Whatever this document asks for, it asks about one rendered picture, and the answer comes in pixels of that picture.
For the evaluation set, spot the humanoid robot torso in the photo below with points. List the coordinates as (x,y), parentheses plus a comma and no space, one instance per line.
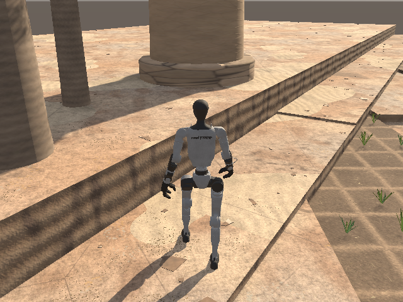
(201,152)

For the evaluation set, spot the left robot upper arm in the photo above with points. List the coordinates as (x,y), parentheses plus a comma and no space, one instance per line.
(178,144)

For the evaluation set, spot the robot right forearm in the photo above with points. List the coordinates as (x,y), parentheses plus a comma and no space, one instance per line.
(229,162)

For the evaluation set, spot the right robot upper arm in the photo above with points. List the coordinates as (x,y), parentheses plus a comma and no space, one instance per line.
(223,140)

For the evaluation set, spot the robot left forearm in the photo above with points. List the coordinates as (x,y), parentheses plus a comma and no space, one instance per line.
(170,171)

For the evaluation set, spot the left robot hand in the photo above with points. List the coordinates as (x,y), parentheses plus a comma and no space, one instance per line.
(165,190)

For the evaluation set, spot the robot left thigh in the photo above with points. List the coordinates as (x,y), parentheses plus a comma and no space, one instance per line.
(186,187)

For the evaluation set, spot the right robot hand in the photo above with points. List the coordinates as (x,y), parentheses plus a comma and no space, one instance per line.
(225,169)

